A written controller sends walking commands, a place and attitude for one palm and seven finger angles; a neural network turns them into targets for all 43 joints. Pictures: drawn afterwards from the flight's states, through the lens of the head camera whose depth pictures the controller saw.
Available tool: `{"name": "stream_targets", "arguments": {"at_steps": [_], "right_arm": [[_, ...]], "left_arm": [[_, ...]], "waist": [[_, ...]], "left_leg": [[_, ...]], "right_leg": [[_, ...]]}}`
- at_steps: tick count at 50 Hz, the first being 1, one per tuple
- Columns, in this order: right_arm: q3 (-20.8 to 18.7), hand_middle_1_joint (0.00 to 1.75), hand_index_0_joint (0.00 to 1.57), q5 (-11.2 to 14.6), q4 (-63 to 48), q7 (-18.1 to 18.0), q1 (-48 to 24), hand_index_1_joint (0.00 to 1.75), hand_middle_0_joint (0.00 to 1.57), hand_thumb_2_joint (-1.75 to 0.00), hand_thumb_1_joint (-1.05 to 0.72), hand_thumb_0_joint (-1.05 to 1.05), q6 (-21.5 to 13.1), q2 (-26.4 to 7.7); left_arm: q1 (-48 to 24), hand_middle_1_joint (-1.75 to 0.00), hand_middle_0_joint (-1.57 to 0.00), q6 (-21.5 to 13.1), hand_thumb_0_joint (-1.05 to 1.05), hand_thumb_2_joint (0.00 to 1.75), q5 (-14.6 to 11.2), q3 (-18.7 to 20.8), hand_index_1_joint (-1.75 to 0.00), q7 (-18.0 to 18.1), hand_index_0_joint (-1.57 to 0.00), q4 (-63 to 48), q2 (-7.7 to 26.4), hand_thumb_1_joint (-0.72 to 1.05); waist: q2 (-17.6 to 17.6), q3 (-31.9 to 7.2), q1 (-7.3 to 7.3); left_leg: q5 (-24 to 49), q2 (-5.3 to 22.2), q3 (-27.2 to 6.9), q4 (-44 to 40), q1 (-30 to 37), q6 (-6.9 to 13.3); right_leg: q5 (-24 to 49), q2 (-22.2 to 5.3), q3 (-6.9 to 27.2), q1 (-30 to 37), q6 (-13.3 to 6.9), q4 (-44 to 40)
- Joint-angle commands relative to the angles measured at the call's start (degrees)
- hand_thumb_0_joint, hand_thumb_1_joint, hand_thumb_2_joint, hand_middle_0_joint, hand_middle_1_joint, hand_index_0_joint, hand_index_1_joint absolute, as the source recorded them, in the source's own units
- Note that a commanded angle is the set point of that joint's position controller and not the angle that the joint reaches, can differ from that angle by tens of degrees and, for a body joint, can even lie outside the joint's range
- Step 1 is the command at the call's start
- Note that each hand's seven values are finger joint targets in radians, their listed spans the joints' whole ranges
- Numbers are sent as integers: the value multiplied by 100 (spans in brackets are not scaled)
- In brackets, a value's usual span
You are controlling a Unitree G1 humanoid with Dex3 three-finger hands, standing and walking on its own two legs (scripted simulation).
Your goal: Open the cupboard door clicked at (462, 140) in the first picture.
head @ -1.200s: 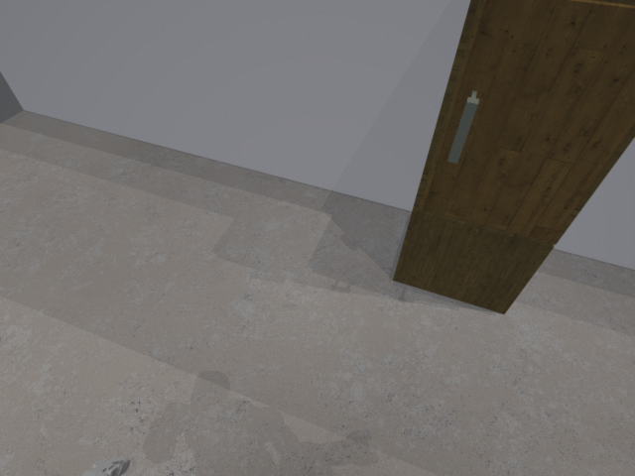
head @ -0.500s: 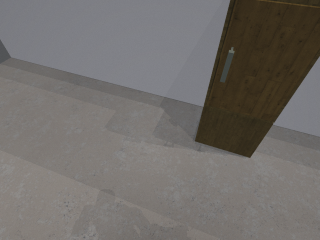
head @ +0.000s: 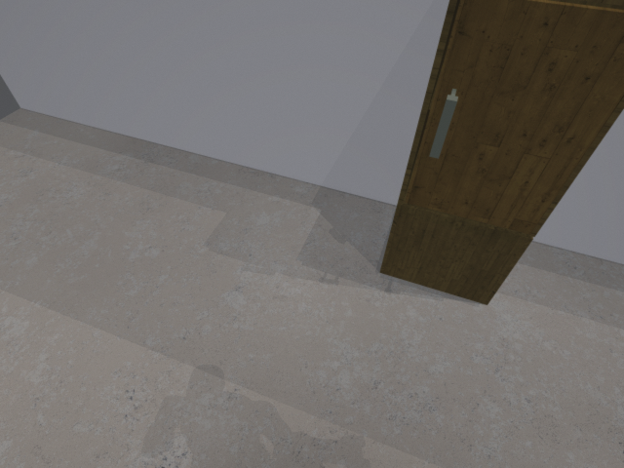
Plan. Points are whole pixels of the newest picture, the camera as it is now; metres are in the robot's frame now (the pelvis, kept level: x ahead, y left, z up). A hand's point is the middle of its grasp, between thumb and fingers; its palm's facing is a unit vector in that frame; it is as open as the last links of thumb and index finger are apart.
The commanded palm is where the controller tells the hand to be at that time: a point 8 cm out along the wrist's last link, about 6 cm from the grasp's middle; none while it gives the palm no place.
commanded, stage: look at it before walking up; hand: left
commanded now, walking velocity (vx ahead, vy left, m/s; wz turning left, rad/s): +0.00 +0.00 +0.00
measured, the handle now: (444, 123) +0.91 -0.28 -0.04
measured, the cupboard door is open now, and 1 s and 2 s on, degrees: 0 0 0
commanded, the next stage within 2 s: turn to face it in 0.24 s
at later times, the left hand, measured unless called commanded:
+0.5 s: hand out of the picture +0.09 +0.24 -0.16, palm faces -0.04 -0.94 -0.34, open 7.4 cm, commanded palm none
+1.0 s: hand out of the picture +0.06 +0.18 -0.18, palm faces -0.14 -0.96 -0.24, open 7.4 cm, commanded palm none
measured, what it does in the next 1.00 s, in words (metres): lifts its left foot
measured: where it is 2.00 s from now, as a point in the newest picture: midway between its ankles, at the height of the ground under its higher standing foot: outside the picture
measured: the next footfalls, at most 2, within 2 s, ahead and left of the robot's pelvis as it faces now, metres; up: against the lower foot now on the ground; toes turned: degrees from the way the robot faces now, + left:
left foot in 1.14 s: +0.00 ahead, +0.13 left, +0.00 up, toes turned -11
right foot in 1.70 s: +0.01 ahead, -0.20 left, +0.00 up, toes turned -29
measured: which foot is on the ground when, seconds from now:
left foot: down 0.00-0.84, up 0.86-1.00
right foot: down 0.00-1.00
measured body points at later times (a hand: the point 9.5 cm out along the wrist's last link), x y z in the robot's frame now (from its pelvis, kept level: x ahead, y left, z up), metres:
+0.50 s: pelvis +0.01 +0.00 +0.00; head +0.02 -0.01 +0.45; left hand +0.09 +0.29 -0.13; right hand +0.10 -0.30 -0.13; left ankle +0.01 +0.12 -0.74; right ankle +0.01 -0.12 -0.75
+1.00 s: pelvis -0.03 -0.01 -0.01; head +0.01 -0.02 +0.43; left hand +0.06 +0.23 -0.16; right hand +0.00 -0.27 -0.16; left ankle -0.03 +0.13 -0.70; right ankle +0.01 -0.12 -0.75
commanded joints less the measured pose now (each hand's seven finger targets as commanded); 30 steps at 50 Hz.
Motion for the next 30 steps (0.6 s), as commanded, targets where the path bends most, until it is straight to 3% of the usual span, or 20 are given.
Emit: {"name": "stream_targets", "arguments": {"at_steps": [1, 14, 20, 24, 30], "right_arm": [[-208, 30, 20, 2, -358, -101, -276, 30, 20, -90, -90, 0, -119, -1210], [-201, 30, 20, 4, -354, -108, -321, 30, 20, -90, -90, 0, -118, -1238], [-223, 30, 20, 6, -373, -131, -287, 30, 20, -90, -90, 0, -120, -1241], [-141, 30, 20, -6, -376, -170, 80, 30, 20, -90, -90, 0, 7, -548], [-291, 30, 20, -18, -696, -219, 223, 30, 20, -90, -90, 0, 106, -573]], "left_arm": [[-204, -30, -20, -155, 0, 90, 15, 254, -30, 75, -20, -352, 1199, 90], [-176, -30, -20, -161, 0, 90, 11, 242, -30, 75, -20, -307, 1203, 90], [-182, -30, -20, -157, 0, 90, 18, 270, -30, 82, -20, -354, 1231, 90], [152, -30, -20, 33, 0, 90, 14, 191, -30, 116, -20, -378, 625, 90], [301, -30, -20, 162, 0, 90, 49, 301, -30, 95, -20, -717, 589, 90]], "waist": [[20, -386, 23], [40, -431, 18], [-41, -510, 10], [-86, -483, -16], [38, -398, -28]], "left_leg": [[537, 638, -569, -377, 32, 191], [714, 661, -524, -393, 183, 187], [1042, 701, -412, -251, 332, 173], [1046, 716, -75, 106, 268, 41], [739, 869, 34, 407, 121, 100]], "right_leg": [[375, -645, 604, 13, -182, -426], [655, -652, 593, 51, -180, -417], [1180, -644, 633, 66, -209, -318], [1616, -625, 760, -139, -144, 20], [1549, -413, 880, -655, -176, 573]]}}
